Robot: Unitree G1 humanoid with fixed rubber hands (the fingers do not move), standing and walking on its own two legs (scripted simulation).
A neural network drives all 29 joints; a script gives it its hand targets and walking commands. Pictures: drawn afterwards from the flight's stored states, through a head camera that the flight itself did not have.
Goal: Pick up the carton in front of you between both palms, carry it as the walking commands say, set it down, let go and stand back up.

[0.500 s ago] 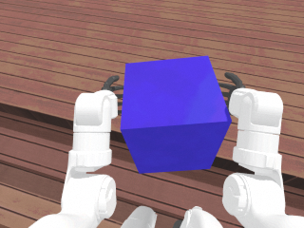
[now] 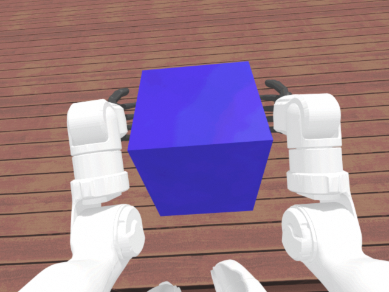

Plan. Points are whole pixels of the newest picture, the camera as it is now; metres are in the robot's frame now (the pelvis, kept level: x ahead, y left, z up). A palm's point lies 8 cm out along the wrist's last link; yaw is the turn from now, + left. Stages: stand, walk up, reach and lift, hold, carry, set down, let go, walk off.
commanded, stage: carry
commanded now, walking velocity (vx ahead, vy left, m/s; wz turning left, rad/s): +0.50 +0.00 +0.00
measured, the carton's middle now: (200, 144) +0.39 -0.05 +0.07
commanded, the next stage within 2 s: none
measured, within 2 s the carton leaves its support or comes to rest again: neither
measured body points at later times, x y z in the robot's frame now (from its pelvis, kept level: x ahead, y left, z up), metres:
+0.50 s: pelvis +0.32 -0.09 +0.14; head +0.37 -0.08 +0.58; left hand +0.68 +0.10 +0.26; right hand +0.73 -0.19 +0.27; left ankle +0.24 +0.04 -0.41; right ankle +0.40 -0.16 -0.56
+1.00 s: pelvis +0.61 -0.05 +0.18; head +0.62 -0.03 +0.63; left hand +0.99 +0.10 +0.31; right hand +0.98 -0.20 +0.32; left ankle +0.64 +0.03 -0.56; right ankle +0.59 -0.18 -0.48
